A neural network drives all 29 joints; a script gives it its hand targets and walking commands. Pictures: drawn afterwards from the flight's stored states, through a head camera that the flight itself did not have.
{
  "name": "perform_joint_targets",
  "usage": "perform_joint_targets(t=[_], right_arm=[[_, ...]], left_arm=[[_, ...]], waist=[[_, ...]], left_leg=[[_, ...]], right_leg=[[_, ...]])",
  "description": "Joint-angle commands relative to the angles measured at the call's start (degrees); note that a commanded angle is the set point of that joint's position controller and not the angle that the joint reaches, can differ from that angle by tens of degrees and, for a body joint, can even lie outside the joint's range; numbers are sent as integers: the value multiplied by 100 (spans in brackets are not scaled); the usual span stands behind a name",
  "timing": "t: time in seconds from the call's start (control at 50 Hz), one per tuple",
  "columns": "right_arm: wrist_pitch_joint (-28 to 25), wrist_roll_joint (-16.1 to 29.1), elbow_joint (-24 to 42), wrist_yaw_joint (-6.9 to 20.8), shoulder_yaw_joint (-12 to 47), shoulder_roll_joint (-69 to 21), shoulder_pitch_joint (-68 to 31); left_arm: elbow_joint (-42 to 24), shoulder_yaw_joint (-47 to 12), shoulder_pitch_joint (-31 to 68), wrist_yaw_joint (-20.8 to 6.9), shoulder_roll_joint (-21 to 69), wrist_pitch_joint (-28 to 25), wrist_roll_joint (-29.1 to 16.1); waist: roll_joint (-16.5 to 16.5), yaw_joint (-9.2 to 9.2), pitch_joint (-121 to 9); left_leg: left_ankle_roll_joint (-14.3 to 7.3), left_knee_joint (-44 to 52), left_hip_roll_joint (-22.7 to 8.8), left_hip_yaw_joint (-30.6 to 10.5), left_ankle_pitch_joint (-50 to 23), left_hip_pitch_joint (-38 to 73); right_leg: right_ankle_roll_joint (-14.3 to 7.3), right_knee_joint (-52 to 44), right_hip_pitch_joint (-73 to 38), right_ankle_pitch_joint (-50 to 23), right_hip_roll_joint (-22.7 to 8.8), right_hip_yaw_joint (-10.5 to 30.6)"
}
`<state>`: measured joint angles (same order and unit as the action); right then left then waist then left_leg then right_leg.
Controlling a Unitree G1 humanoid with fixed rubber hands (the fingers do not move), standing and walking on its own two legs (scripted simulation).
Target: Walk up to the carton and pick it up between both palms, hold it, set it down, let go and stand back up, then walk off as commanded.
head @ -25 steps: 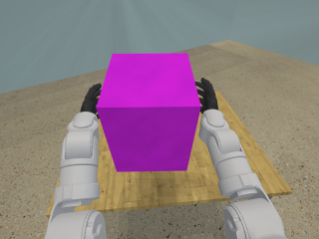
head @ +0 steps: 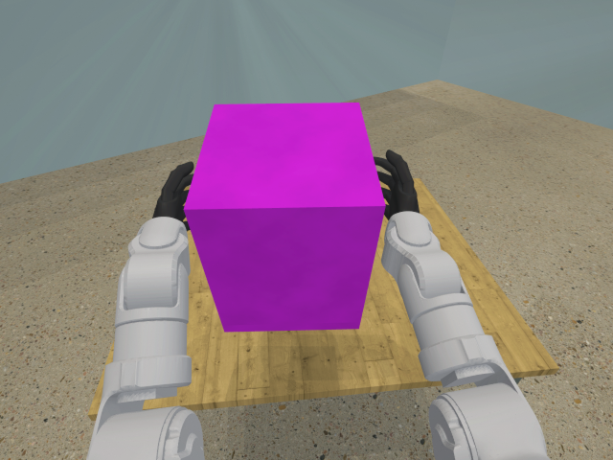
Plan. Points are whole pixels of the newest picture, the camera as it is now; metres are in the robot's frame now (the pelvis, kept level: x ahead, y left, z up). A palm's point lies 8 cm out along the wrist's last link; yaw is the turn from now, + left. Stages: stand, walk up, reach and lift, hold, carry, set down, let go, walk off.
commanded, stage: hold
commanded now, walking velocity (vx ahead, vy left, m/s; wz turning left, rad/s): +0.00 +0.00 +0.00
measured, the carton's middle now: (289, 221) +0.41 +0.00 +0.17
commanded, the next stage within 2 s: none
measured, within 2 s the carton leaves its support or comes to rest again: neither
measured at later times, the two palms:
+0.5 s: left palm (171, 223) +0.36 +0.15 +0.21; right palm (399, 213) +0.37 -0.14 +0.21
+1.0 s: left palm (173, 225) +0.36 +0.14 +0.20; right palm (399, 214) +0.37 -0.14 +0.21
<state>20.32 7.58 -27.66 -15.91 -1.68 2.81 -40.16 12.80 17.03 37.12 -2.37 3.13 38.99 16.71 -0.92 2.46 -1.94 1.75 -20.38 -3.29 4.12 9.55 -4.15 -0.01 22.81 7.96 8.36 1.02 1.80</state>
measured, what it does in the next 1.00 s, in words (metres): stands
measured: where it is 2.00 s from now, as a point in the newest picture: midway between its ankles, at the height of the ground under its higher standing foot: outside the picture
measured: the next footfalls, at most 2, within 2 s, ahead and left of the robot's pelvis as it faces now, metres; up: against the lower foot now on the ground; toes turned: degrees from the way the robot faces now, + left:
none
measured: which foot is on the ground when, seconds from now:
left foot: down 0.00-1.00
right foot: down 0.00-1.00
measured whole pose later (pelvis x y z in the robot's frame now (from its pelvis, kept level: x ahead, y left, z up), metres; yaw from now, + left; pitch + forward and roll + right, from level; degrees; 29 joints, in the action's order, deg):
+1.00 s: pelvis +0.00 +0.00 +0.00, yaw +0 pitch -7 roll +1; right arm 18.9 7.1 -26.6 -15.5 -1.8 2.3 -39.6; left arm 10.5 17.0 36.4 -2.8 3.4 39.6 17.4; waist -1.3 2.9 -0.1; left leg 1.8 -19.7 -3.2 4.1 9.4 -3.3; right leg 0.0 22.6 7.3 8.4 1.0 1.8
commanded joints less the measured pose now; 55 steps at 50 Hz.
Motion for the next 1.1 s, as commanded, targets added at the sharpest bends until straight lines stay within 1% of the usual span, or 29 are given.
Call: perform_joint_targets(t=[0.0,0.12,0.2,0.22,0.24,0.26,0.28,0.3,0.36,0.38,0.4,0.42,0.48,0.54,0.62,0.66,0.68,0.74,0.8,0.84,0.88,0.92,0.94,0.96,0.98,1.02,1.04,1.06,1.08], right_arm=[[-487,206,1193,1019,1737,-3667,-4059],[-451,262,928,1045,1872,-3652,-3740],[-489,466,1459,946,2245,-3902,-3898],[-509,473,1478,939,2272,-3722,-3898],[-564,603,1883,888,2369,-3773,-3867],[-566,712,1918,838,2518,-3690,-3761],[-533,671,1815,802,2573,-3666,-3689],[-456,696,1724,806,2588,-3635,-3755],[-420,615,1420,833,2396,-3572,-3468],[-378,456,1135,833,2158,-3455,-3349],[-482,400,1428,869,2124,-3567,-3806],[-396,335,1306,898,1959,-3411,-3637],[-473,357,1433,944,2072,-3536,-3991],[-531,275,1225,985,1961,-3722,-3950],[-577,272,1288,1000,2008,-3711,-3980],[-499,162,1085,998,1953,-3573,-3647],[-533,255,1212,961,2000,-3712,-3604],[-541,371,1224,979,2084,-3579,-3764],[-567,467,1639,922,2250,-3620,-3843],[-531,277,1254,928,2105,-3634,-3588],[-516,275,1141,954,2067,-3542,-3607],[-563,456,1588,978,2174,-3566,-3720],[-585,470,1569,924,2247,-3556,-3722],[-623,552,1823,946,2401,-3544,-3783],[-619,528,1612,905,2314,-3596,-3860],[-471,413,1099,938,2233,-3509,-3380],[-487,386,1275,919,2177,-3529,-3430],[-419,242,971,932,2024,-3521,-3456],[-486,236,1226,951,1978,-3563,-3531]], left_arm=[[-551,-1869,3598,-891,2869,-116,-263],[-668,-1834,3554,-833,2706,-181,-252],[-1086,-2019,3410,-841,2804,-205,-351],[-1002,-2106,3287,-833,2896,-170,-343],[-1487,-2372,3357,-818,2920,-238,-530],[-1373,-2341,3217,-794,2939,-240,-524],[-1327,-2227,3177,-789,2787,-231,-456],[-1217,-2166,3155,-788,2823,-193,-376],[-1495,-2216,3256,-824,2694,-146,-288],[-1026,-2051,3076,-890,2725,-64,-224],[-963,-2096,3103,-920,2853,-76,-170],[-754,-1927,3154,-910,2694,-19,-151],[-829,-1871,3425,-892,2604,-37,-134],[-752,-1944,3522,-922,2750,-102,-267],[-895,-2014,3590,-844,2713,-189,-303],[-802,-2024,3553,-865,2640,-178,-313],[-762,-1848,3194,-921,2653,-147,-218],[-956,-2009,3377,-920,2712,-139,-297],[-946,-2109,3172,-884,2749,-150,-367],[-1062,-2157,3498,-912,2775,-183,-416],[-940,-1979,3317,-907,2743,-148,-306],[-1211,-2140,3203,-861,2836,-105,-291],[-1164,-2182,3184,-846,2799,-127,-350],[-1460,-2231,3354,-836,2805,-163,-403],[-1101,-2181,3249,-847,2839,-147,-366],[-1275,-1966,3398,-841,2555,-140,-194],[-1154,-1896,3234,-880,2542,-98,-158],[-710,-1822,3178,-944,2630,-33,-122],[-1085,-1873,3434,-906,2631,-118,-209]], waist=[[-388,161,-1511],[-248,166,-1512],[-431,115,-1895],[-388,155,-1905],[-297,262,-2395],[-322,295,-2378],[-370,151,-2335],[-553,150,-2065],[-283,138,-1816],[-495,303,-1296],[-381,186,-1480],[-361,241,-1264],[-436,120,-1410],[-398,201,-1539],[-408,128,-1630],[-470,278,-1422],[-525,117,-1371],[-311,169,-1569],[-446,135,-1944],[-488,347,-1663],[-488,243,-1415],[-274,155,-1851],[-254,236,-1872],[-231,120,-2078],[-318,145,-1726],[-395,206,-1521],[-386,161,-1464],[-456,256,-1217],[-331,295,-1552]], left_leg=[[-449,665,601,-96,83,452],[-394,679,620,-107,-5,422],[-380,522,665,-119,-607,605],[-371,573,697,-118,-489,570],[-302,401,681,-140,-1068,693],[-265,381,704,-193,-1053,755],[-309,378,743,-154,-977,649],[-349,427,705,-178,-675,575],[-295,474,684,-140,-880,764],[-338,628,695,-170,-290,669],[-352,635,637,-105,-315,656],[-363,661,628,-94,-45,622],[-415,712,641,-63,117,491],[-446,719,609,-109,185,505],[-433,607,642,-89,-110,528],[-402,637,626,-77,-49,470],[-417,656,641,-76,-97,432],[-364,632,686,-80,-268,539],[-381,568,645,-86,-570,680],[-369,595,665,-72,-357,654],[-416,691,621,-108,-138,576],[-327,545,642,-80,-757,822],[-301,547,678,-79,-646,716],[-322,470,675,-107,-880,829],[-355,494,646,-132,-518,708],[-363,595,638,-100,-469,675],[-388,653,629,-91,-356,588],[-383,723,650,-82,-54,516],[-379,711,642,-38,-222,624]], right_leg=[[233,-894,-1320,-68,26,-622],[262,-830,-1436,-277,93,-607],[364,-713,-1917,-1322,75,-544],[338,-747,-1921,-1238,112,-620],[364,-592,-2165,-2008,86,-600],[369,-587,-2134,-2124,102,-594],[435,-591,-2287,-2317,17,-522],[425,-620,-2216,-2025,57,-504],[451,-660,-1979,-1849,37,-553],[416,-798,-1668,-1111,87,-623],[346,-817,-1687,-904,82,-658],[328,-850,-1554,-556,53,-651],[326,-911,-1607,-309,22,-603],[290,-882,-1347,-38,53,-636],[304,-842,-1533,-551,13,-523],[297,-825,-1617,-513,43,-620],[327,-834,-1674,-746,45,-542],[332,-819,-1676,-858,81,-649],[350,-720,-1882,-1257,88,-611],[351,-806,-1665,-936,114,-670],[325,-847,-1609,-629,72,-647],[307,-739,-1758,-1187,115,-669],[296,-758,-1891,-1240,58,-659],[340,-715,-1941,-1470,60,-633],[342,-742,-1763,-1173,17,-577],[349,-787,-1842,-985,72,-688],[381,-805,-1861,-1033,31,-606],[317,-866,-1750,-719,61,-620],[322,-841,-1743,-716,58,-680]])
